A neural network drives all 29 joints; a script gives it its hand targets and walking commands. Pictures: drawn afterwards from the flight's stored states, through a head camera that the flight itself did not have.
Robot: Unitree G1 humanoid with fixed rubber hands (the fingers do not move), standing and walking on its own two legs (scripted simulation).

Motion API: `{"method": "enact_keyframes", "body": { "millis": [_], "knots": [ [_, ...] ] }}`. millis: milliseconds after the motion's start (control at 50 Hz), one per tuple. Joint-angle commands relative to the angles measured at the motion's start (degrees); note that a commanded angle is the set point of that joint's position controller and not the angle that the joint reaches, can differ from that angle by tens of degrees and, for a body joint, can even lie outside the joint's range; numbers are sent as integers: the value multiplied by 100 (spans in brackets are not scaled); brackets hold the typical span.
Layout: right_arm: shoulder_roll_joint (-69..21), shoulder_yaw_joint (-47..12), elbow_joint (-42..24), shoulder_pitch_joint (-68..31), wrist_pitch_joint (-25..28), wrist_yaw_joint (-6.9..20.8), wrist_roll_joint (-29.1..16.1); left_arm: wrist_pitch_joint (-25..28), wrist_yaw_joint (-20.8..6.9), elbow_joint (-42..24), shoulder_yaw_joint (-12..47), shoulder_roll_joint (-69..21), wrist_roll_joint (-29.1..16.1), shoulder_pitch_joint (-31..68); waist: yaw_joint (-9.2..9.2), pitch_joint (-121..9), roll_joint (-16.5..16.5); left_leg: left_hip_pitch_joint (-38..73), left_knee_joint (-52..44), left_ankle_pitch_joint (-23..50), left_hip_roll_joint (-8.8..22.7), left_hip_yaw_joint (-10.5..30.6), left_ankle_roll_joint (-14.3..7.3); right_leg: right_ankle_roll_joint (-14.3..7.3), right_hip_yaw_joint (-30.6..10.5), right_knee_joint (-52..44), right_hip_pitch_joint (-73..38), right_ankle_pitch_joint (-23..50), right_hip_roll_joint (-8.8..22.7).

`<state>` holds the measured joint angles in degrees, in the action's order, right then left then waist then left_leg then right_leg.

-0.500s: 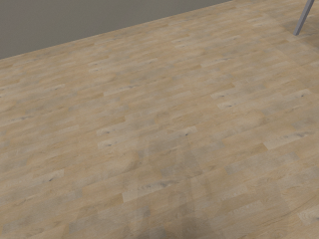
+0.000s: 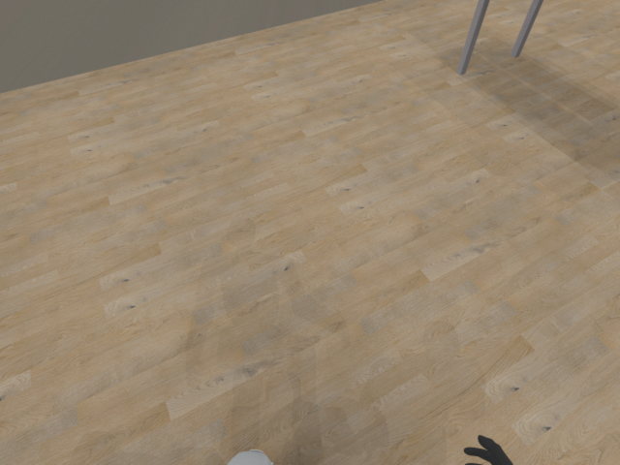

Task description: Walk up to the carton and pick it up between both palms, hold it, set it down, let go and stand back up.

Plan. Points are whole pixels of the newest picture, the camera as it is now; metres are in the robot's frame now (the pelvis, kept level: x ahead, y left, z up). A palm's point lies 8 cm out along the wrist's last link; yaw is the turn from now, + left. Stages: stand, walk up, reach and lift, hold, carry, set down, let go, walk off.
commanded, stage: walk up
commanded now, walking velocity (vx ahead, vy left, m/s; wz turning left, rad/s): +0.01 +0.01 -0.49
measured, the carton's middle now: out of the picture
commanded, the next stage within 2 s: none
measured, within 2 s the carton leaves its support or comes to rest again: neither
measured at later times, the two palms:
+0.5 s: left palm (143, 428) +0.19 +0.27 -0.14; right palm out of the picture +0.01 -0.25 -0.10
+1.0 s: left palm (344, 308) +0.41 -0.02 -0.15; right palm out of the picture +0.11 -0.40 -0.16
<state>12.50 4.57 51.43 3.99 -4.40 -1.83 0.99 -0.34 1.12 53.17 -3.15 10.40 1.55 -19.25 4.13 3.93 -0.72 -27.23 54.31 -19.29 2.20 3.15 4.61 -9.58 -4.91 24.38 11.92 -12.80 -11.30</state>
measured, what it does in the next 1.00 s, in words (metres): walks ahead, turning right: left foot, then right foot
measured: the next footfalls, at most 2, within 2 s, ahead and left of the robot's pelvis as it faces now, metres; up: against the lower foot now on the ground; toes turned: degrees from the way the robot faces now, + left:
left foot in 0.32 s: +0.07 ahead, +0.14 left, +0.00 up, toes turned -12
right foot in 0.80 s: +0.26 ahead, -0.33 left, +0.00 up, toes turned -33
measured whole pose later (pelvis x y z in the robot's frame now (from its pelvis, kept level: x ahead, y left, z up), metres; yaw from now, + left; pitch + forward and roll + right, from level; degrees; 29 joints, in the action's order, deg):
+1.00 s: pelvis +0.22 -0.17 -0.02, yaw -30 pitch -2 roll -2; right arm 13.6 4.3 57.1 13.9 3.1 1.2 0.7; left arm 3.1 -1.6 54.1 -1.9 8.7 1.5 -8.6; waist -1.7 9.6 -3.0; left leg -21.7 77.7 -22.5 8.7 -2.2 0.3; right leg -0.5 3.1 38.1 23.1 -13.7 -0.2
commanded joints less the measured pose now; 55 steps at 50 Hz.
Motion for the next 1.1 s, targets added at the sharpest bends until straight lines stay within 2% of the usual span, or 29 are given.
{"method": "enact_keyframes", "body": {
  "millis": [0, 80, 200, 240, 260, 280, 300, 320, 340, 360, 400, 420, 500, 600, 680, 720, 740, 760, 780, 800, 820, 840, 860, 880, 900, 940, 980, 1020, 1080],
  "knots": [
    [745, 95, -383, 36, 185, -57, -23, 98, -2, 27, -140, 1010, -9, -594, -53, -416, 499, -866, -176, -12, 14, 131, -89, 455, -2725, -803, -975, 2652, 2468],
    [579, 9, -336, -70, 292, -65, 29, 129, 21, 149, -214, 1200, -47, -673, -33, -902, 299, -608, -833, -108, -89, 16, -148, 318, -2674, -347, -1625, 3591, 2345],
    [727, -133, -374, -19, 365, -116, -83, 49, 34, 234, -163, 1177, -89, -552, -76, -828, 620, 137, -1600, -361, -146, -41, -175, 288, -2750, -49, -1246, 4180, 2184],
    [777, -159, -356, 145, 410, -128, -106, 14, 34, 230, -144, 1202, -122, -410, -187, -859, 648, 598, -2078, -333, -77, -57, -189, 303, -2697, 73, -938, 3698, 2055],
    [867, -135, -222, 501, 455, -112, -104, -27, 8, 233, -176, 1186, -126, -199, -399, -1052, 683, 1413, -2576, -274, -1, -38, -259, 375, -2446, 199, -331, 1977, 1709],
    [1493, 98, 80, 1526, 468, -192, -165, -83, -293, -283, -192, 1232, -145, 759, -972, -1175, 434, 3413, -3599, -615, 501, 750, -648, 595, -1744, 678, 1711, -2002, 742],
    [2209, 261, 276, 1908, 453, -302, -169, -90, -394, -502, -131, 922, -94, 1159, -1211, -1262, -1077, 4318, -4071, -1775, 2135, 2550, -818, 658, -1047, 2527, 3125, -1607, 247],
    [2151, 238, 349, 1919, 462, -352, -110, -39, -406, -519, -105, 859, -30, 928, -1007, -1071, -1232, 3946, -4330, -2076, 2868, 3576, -949, 672, -1030, 3343, 3502, -1216, 536],
    [2024, 221, 374, 1583, 479, -402, -48, -40, -438, -532, -117, 1004, -26, 794, -670, -719, -1354, 3386, -4524, -2382, 3103, 3885, -1228, 759, -782, 3799, 3873, -1007, 800],
    [1586, 194, 453, 1446, 527, -445, -39, -30, -535, -471, -178, 1192, 34, 924, -540, -345, -939, 2803, -4489, -2128, 2953, 3654, -1231, 849, -820, 4276, 3824, -777, 1044],
    [1040, 98, 576, 1489, 631, -418, -48, -40, -674, -264, -188, 1169, 58, 754, -304, 10, -170, 2484, -4218, -860, 2296, 2157, -883, 995, -848, 4808, 3617, -223, 1119],
    [982, 66, 636, 1576, 663, -369, -61, -47, -704, -225, -160, 1052, 12, 641, -255, 31, -294, 2459, -4202, -492, 2064, 1518, -752, 1025, -753, 4846, 3524, -43, 1129],
    [819, 1, 733, 1917, 783, -151, -33, -82, -796, -507, -27, 736, -16, 1064, -335, 744, -1159, 1784, -4206, 681, 1606, 100, -487, 1183, -311, 4417, 3256, 419, 1345],
    [793, 11, 697, 2310, 935, -32, -27, -38, -817, -855, 101, 583, -100, 1811, -595, 1367, -1413, 1458, -4226, 1816, 1673, -629, -552, 1403, 327, 3053, 3070, 654, 1692],
    [939, 109, 580, 2261, 932, 17, -19, 15, -862, -1032, 164, 561, -113, 2173, -712, 1551, -1470, 1264, -4397, 2064, 1734, -1171, -472, 1252, 927, 1670, 2129, 440, 1779],
    [1144, 173, 520, 2143, 916, 33, 3, 50, -816, -949, 92, 743, -15, 1787, -531, 1136, -1511, 1369, -3916, 2815, 1834, -1380, -511, 1033, 1201, 1296, 1241, -102, 1604],
    [1280, 221, 502, 2099, 904, 52, 19, 80, -734, -788, 34, 831, 37, 1339, -358, 794, -1438, 1495, -3311, 3367, 1825, -1519, -551, 887, 1320, 1199, 707, -420, 1468],
    [1325, 252, 491, 2035, 874, 67, 19, 126, -640, -516, -31, 905, 65, 637, -47, 368, -1087, 1483, -2289, 3871, 1745, -1739, -554, 709, 1376, 900, -72, -429, 1305],
    [1319, 268, 422, 2055, 843, 90, 29, 188, -527, -199, -145, 1153, 119, -267, 313, -264, -479, 1266, -859, 3740, 1503, -1807, -483, 514, 1196, 703, -1137, -451, 1242],
    [896, 160, 227, 2289, 821, 187, -27, 260, -446, 17, -304, 1621, 184, -1096, 496, -1357, 922, 383, 847, 1969, 963, -1934, -244, 145, 4, 436, -2522, -1241, 1915],
    [691, 81, 17, 2405, 843, 287, -140, 280, -378, 167, -422, 2119, 63, -1565, 570, -2358, 2633, -619, 2352, -584, 343, -1496, -117, -414, -2368, -155, -3586, -1413, 3012],
    [944, 111, -39, 1931, 880, 306, -180, 278, -306, 284, -457, 2065, -64, -1427, 572, -2520, 2518, -898, 2700, -1358, 204, -926, -296, -519, -3192, -636, -3539, -1627, 3162],
    [1152, 163, 40, 1699, 905, 324, -180, 333, -267, 153, -404, 2109, -51, -1125, 446, -2313, 1369, -1014, 2928, -945, 338, -456, -380, -376, -3523, -860, -3142, -1387, 3472],
    [892, 138, 123, 1600, 929, 327, -157, 352, -215, 27, -368, 1982, -48, -785, 260, -2017, 710, -1046, 3001, -617, 581, -250, -458, -236, -3177, -842, -2623, -1157, 3436],
    [549, 61, 190, 1424, 921, 315, -95, 378, -144, 25, -344, 1750, -21, -414, 100, -1529, 484, -983, 2892, -372, 751, -256, -511, -112, -2643, -699, -1932, -598, 3261],
    [132, -69, 274, 1411, 869, 296, 58, 458, -114, 32, -291, 1330, -11, 61, -177, -726, 700, -517, 2256, -36, 913, -245, -531, 35, -1933, -751, -629, 113, 2899],
    [150, -81, 301, 1593, 769, 304, 67, 523, -119, 38, -213, 1063, -28, 329, -485, -605, 1137, -269, 1679, -96, 939, -242, -442, -43, -1466, -989, -272, 146, 2821],
    [270, -70, 168, 1320, 676, 345, 90, 547, -99, 41, -150, 856, -16, 386, -526, -325, 1395, -95, 828, -241, 900, -361, -361, -106, -1032, -1187, 184, 153, 2673],
    [269, -132, -186, 520, 623, 402, 97, 468, -74, 78, -131, 735, -22, 516, -514, 291, 1304, 408, -842, -41, 841, -546, -304, -46, -494, -1424, 949, -431, 2301]
  ]
}}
